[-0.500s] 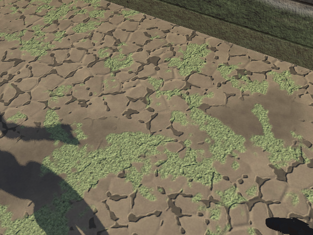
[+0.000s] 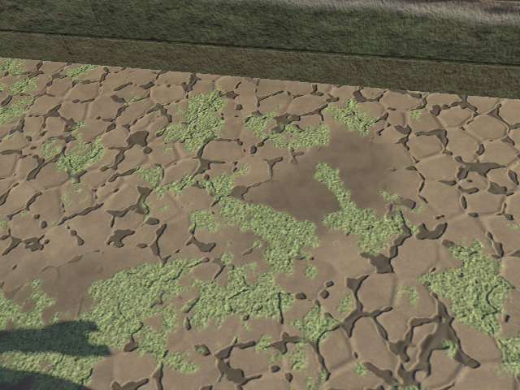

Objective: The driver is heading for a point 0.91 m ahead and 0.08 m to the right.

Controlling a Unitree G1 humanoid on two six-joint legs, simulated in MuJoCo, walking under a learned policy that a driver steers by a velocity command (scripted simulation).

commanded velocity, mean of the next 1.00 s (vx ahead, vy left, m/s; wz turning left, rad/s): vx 0.00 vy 0.00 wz -0.40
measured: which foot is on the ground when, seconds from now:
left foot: up 0.00-0.42, down 0.44-1.00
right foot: down 0.00-0.44, up 0.46-0.80, down 0.82-1.00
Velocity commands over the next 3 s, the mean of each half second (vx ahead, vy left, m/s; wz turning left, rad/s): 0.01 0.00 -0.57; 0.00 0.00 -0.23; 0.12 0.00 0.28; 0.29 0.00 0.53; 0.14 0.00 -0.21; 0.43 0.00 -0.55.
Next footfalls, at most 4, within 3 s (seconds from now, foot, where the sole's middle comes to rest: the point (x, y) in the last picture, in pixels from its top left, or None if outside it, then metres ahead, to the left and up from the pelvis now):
0.44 left None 0.08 0.14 -0.77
0.82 right None -0.03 -0.11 -0.77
1.44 left None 0.08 0.13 -0.77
1.92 right None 0.43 -0.04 -0.77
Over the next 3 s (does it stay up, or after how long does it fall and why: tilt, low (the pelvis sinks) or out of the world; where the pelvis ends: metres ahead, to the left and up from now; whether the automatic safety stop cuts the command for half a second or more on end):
stays up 0.55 -0.03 0.01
